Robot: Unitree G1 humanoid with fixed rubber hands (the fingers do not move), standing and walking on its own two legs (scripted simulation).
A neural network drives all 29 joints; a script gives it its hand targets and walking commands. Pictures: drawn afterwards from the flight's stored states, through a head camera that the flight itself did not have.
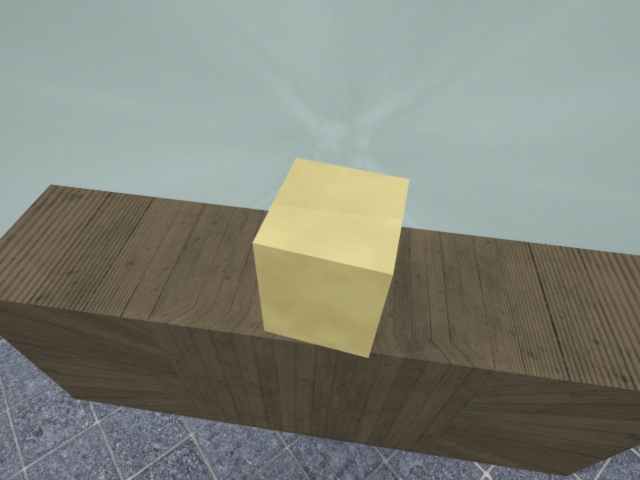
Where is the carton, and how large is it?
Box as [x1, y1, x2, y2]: [252, 158, 409, 357]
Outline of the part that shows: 296,158 252,243 264,330 368,357 393,272 409,179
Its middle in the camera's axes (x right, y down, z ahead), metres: +0.03 +0.03 +0.70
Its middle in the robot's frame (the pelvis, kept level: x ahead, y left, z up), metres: +0.50 -0.02 -0.07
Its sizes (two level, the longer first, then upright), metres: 0.210 0.200 0.250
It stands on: a pedestal, 0.57 m high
